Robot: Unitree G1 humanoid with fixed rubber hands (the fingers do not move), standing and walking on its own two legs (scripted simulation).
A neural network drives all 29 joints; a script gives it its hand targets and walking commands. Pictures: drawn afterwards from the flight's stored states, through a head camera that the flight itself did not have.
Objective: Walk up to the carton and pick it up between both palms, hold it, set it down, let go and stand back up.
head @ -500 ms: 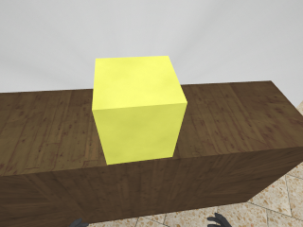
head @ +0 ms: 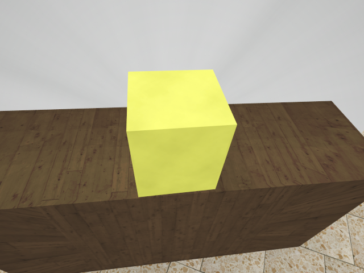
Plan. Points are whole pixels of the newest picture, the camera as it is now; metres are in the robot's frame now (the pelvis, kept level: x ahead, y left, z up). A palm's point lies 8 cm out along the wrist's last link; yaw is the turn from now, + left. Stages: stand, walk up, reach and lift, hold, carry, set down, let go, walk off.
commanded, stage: stand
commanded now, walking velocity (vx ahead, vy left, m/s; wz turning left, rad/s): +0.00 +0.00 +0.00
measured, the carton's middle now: (174, 134) +0.45 +0.02 +0.06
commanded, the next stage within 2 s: walk up in 1.20 s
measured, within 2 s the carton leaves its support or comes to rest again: neither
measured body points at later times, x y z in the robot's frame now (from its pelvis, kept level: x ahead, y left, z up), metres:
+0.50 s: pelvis +0.03 -0.02 +0.01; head +0.04 -0.01 +0.46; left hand +0.07 +0.21 -0.15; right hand +0.08 -0.25 -0.13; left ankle +0.02 +0.09 -0.73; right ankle +0.01 -0.15 -0.73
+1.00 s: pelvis +0.02 -0.01 +0.01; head +0.03 -0.01 +0.46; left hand +0.01 +0.21 -0.15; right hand +0.02 -0.23 -0.14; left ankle +0.02 +0.09 -0.73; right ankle +0.01 -0.15 -0.73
